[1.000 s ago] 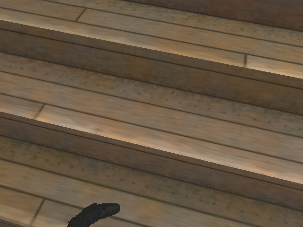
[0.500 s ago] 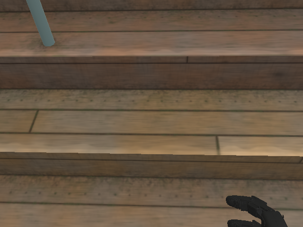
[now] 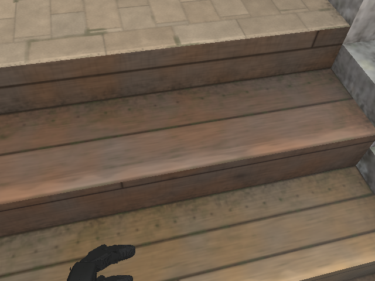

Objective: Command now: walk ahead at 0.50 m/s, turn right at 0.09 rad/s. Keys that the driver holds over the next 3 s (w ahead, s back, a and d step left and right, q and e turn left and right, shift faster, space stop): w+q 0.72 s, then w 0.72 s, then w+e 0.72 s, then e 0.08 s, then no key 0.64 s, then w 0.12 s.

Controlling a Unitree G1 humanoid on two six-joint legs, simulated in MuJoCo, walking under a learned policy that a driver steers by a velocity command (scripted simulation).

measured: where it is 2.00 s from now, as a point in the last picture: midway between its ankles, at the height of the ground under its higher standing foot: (57, 8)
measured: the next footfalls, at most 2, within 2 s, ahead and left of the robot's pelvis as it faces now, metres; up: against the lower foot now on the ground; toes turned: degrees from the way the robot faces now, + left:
left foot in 0.46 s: +0.41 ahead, +0.10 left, +0.17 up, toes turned +15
right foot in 0.94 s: +0.76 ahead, +0.07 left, +0.33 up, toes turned +19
